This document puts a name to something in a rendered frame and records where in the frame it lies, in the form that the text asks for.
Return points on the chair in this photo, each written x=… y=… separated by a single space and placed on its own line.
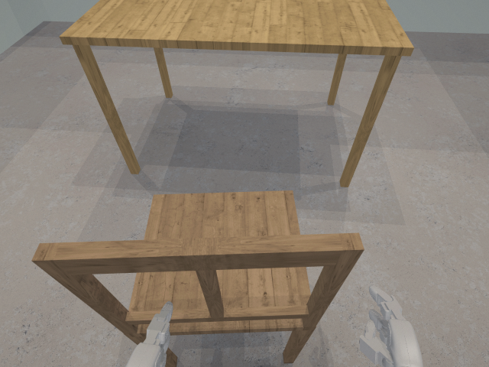
x=229 y=263

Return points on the robot left hand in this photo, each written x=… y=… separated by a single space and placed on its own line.
x=152 y=352

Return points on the table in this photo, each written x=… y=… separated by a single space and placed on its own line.
x=342 y=27

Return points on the robot right hand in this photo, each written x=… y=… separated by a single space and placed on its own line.
x=398 y=346

